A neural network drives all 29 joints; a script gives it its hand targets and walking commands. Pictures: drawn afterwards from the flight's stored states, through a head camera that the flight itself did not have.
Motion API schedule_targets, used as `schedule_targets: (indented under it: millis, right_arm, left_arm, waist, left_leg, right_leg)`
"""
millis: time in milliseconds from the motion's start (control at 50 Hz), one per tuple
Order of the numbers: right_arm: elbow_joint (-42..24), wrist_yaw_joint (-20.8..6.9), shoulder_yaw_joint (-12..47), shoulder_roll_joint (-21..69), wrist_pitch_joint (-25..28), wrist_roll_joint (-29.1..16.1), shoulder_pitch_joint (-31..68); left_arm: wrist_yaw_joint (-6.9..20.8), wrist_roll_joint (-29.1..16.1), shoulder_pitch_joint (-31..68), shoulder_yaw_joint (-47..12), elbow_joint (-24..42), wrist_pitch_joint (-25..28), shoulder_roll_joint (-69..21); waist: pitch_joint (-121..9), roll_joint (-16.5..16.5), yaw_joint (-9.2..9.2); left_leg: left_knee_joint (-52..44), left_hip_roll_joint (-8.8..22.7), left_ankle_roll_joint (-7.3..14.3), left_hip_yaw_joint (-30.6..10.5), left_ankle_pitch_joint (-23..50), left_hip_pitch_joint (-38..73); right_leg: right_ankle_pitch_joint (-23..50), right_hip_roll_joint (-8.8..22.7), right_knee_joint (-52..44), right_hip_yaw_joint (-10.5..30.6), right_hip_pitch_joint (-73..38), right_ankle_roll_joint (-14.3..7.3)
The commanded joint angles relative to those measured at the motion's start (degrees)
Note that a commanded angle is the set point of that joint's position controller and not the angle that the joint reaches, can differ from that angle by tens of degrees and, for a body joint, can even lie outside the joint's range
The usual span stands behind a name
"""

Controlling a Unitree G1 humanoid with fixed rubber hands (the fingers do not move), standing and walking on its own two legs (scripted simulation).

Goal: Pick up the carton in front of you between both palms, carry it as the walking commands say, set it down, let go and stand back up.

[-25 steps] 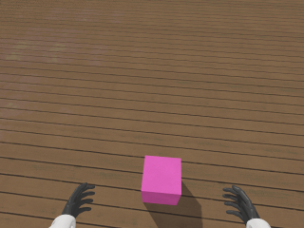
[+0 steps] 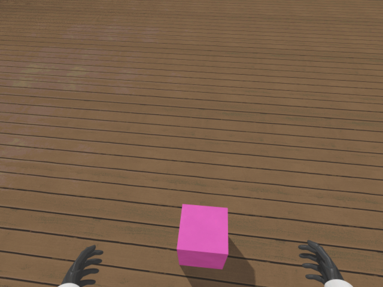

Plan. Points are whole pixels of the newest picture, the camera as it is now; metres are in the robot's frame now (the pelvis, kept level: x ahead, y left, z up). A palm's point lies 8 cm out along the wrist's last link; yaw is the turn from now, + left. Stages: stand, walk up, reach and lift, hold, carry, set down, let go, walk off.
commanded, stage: stand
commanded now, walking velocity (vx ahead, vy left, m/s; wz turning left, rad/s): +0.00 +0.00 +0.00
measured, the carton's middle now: (202, 237) +0.43 -0.03 -0.65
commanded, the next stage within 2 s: none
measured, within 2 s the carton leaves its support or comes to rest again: neither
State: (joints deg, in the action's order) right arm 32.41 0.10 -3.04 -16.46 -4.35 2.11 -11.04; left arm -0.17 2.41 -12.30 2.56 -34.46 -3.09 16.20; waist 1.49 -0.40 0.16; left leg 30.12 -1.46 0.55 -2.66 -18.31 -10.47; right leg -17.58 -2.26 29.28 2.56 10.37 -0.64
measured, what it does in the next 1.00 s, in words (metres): stands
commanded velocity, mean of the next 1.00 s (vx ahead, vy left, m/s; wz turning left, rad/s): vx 0.00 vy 0.00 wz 0.00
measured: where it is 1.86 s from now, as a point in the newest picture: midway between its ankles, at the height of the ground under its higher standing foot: outside the picture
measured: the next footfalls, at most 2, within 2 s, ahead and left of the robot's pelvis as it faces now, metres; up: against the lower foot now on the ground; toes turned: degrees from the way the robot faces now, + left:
none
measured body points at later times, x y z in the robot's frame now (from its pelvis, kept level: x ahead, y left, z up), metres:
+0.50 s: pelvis +0.02 +0.00 +0.00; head +0.02 +0.00 +0.45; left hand +0.15 +0.29 -0.09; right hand +0.16 -0.29 -0.09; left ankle -0.02 +0.11 -0.74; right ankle -0.02 -0.11 -0.74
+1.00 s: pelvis +0.00 +0.00 +0.01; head -0.01 +0.00 +0.46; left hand +0.11 +0.30 -0.10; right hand +0.12 -0.31 -0.10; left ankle -0.02 +0.11 -0.74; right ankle -0.02 -0.11 -0.74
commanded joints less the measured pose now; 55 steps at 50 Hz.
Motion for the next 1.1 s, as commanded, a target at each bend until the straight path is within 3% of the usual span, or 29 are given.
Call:
schedule_targets:
  millis: [0, 120, 340, 1080]
  right_arm:
    - [-1.6, 0.2, -2.0, -7.7, 3.1, 0.1, 3.2]
    - [2.4, 0.7, -1.8, -9.6, 4.0, 0.0, 2.4]
    - [6.7, 1.4, -1.2, -11.3, 4.8, -0.2, 2.2]
    - [18.3, 1.2, 0.4, -14.1, 5.8, -0.7, 4.8]
  left_arm:
    - [-0.4, 0.0, 3.3, 2.2, 2.4, 2.4, 8.2]
    - [-0.8, -0.2, 2.6, 2.0, -1.2, 2.9, 9.9]
    - [-1.4, -0.5, 3.2, 1.9, -5.6, 3.6, 11.6]
    - [-0.8, -1.2, 6.2, 0.6, -17.2, 4.2, 14.1]
  waist:
    - [-3.4, -0.2, -0.01]
    - [-5.7, 0.6, 0.0]
    - [-5.3, 0.4, -0.24]
    - [-1.6, 0.2, -0.41]
  left_leg:
    - [-4.3, 4.2, -0.5, -3.2, 9.5, -0.2]
    - [-3.3, 4.9, -0.5, -3.5, 19.3, 2.1]
    - [-4.2, 5.4, -0.2, -4.2, 23.8, 3.4]
    - [-11.8, 6.9, 0.7, -6.3, 14.2, 3.6]
  right_leg:
    - [9.2, 4.8, -5.0, 3.5, 2.4, 0.7]
    - [18.9, 5.5, -3.8, 3.7, -0.4, 0.4]
    - [23.4, 6.2, -4.3, 3.9, -2.8, 0.1]
    - [13.4, 7.6, -11.3, 6.0, -3.5, -0.6]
